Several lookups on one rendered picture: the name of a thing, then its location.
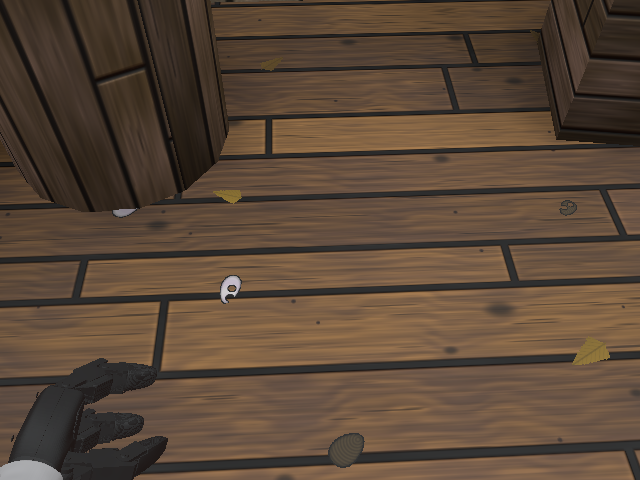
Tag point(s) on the left robot hand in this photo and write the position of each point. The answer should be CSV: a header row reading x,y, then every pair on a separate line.
x,y
58,432

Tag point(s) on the left robot forearm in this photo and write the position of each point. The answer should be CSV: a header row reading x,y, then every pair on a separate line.
x,y
28,470

